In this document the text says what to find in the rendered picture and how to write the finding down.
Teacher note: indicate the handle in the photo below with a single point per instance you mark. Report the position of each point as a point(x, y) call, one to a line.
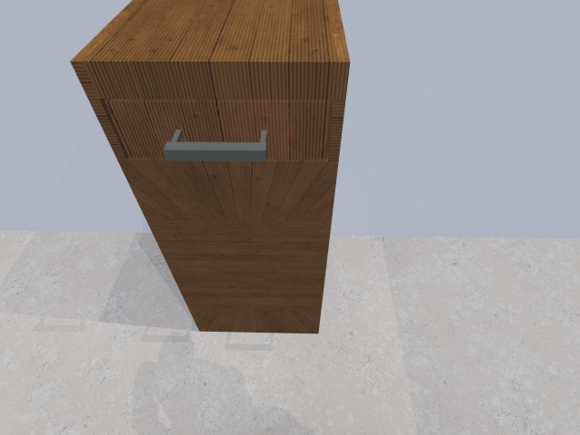
point(216, 151)

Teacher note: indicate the cabinet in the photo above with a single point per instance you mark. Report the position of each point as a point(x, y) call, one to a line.
point(246, 241)

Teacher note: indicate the drawer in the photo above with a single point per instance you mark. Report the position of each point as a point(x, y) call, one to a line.
point(296, 129)

